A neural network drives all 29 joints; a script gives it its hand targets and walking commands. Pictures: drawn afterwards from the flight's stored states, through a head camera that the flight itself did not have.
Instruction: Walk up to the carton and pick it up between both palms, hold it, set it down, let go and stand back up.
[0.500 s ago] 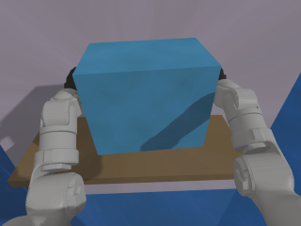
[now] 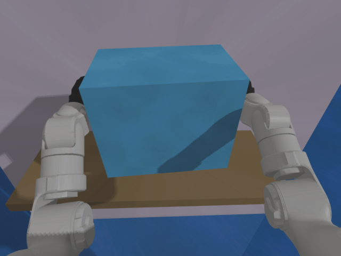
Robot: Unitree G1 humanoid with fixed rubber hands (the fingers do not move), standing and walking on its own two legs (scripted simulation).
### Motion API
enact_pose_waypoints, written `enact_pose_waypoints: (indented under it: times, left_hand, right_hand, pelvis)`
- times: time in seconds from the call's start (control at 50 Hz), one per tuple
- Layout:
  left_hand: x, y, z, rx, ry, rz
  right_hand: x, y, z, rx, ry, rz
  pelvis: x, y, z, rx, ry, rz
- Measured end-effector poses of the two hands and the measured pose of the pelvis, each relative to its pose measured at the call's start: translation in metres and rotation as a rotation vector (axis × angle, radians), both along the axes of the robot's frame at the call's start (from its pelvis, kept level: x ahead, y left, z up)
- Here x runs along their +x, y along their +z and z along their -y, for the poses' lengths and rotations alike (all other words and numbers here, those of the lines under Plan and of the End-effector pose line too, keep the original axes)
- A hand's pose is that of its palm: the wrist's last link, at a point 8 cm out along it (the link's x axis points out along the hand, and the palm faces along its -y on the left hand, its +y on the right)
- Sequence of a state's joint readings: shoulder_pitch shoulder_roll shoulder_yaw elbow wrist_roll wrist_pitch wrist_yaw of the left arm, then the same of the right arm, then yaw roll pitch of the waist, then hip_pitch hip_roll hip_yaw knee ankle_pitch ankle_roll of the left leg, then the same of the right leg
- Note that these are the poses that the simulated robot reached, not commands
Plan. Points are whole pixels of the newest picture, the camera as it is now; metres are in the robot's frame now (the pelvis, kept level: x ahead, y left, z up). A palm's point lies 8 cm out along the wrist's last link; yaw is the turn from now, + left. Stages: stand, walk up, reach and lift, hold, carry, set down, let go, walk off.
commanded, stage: hold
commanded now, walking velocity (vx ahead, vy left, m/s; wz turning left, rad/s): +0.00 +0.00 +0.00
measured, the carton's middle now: (164, 110) +0.37 +0.00 +0.22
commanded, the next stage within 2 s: none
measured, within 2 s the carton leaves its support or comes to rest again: neither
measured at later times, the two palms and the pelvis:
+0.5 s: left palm (80, 108) +0.36 +0.18 +0.23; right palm (247, 100) +0.36 -0.19 +0.25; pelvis +0.00 +0.00 +0.00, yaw -1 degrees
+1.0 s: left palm (81, 108) +0.36 +0.18 +0.23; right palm (247, 101) +0.36 -0.19 +0.24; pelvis +0.00 +0.00 +0.00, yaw +0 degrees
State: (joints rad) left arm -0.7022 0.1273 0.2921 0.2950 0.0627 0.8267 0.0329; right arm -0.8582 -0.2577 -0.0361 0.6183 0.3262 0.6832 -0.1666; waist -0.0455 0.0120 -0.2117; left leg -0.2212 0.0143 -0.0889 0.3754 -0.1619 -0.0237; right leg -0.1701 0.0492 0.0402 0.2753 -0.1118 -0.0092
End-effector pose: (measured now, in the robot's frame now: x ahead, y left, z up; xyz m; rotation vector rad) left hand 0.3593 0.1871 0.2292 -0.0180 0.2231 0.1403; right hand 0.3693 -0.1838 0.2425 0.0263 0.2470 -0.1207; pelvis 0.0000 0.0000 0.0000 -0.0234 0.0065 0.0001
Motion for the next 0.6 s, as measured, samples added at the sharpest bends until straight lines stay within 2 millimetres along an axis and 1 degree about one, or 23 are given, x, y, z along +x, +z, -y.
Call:
enact_pose_waypoints:
  times: [0.14,0.28,0.34,0.5,0.6]
  left_hand:
    - [-0.001,0.007,0.0,-0.003,0.0,0.042]
    - [-0.003,-0.001,0.005,-0.011,-0.003,-0.001]
    - [-0.003,-0.002,0.006,-0.012,-0.005,0.004]
    - [-0.002,0.002,0.005,-0.021,-0.002,0.013]
    - [-0.006,0.007,0.003,-0.013,0.003,0.033]
  right_hand:
    - [-0.003,0.006,0.001,-0.005,0.001,0.041]
    - [-0.006,-0.002,0.005,0.0,-0.006,-0.001]
    - [-0.006,-0.002,0.006,-0.005,-0.007,0.005]
    - [-0.005,0.004,0.005,-0.01,-0.006,0.014]
    - [-0.006,0.009,0.003,-0.009,0.002,0.033]
  pelvis:
    - [0.0,0.0,-0.003,-0.004,-0.001,-0.005]
    - [0.0,0.001,-0.004,0.0,-0.005,0.011]
    - [0.0,0.0,-0.003,-0.001,-0.009,-0.001]
    - [0.0,0.0,-0.002,-0.001,-0.011,-0.002]
    - [0.0,0.0,-0.002,-0.002,-0.006,0.0]
